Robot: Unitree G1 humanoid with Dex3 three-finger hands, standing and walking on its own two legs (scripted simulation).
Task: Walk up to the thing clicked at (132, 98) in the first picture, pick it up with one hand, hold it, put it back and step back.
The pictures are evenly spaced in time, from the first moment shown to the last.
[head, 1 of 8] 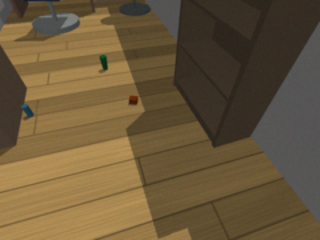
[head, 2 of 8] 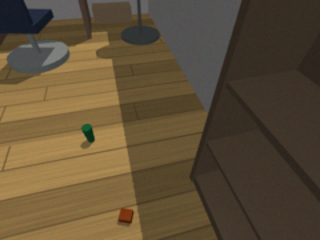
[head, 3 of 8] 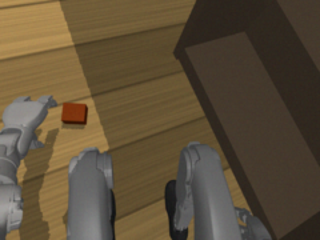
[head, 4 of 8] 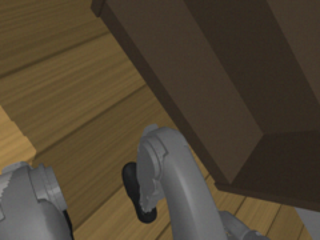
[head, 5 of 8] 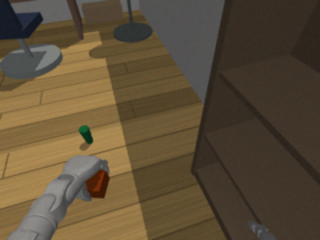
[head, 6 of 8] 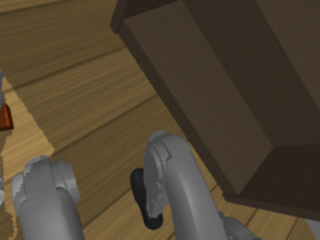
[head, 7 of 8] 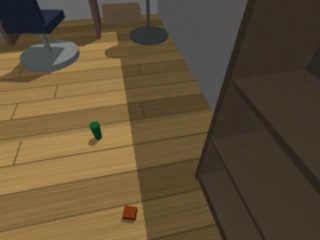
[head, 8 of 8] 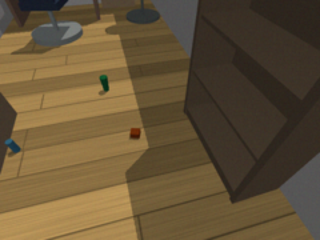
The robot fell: no
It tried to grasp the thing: yes
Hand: left
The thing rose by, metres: 0.69
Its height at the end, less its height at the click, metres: +0.00
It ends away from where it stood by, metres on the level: 0.01
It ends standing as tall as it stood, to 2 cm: yes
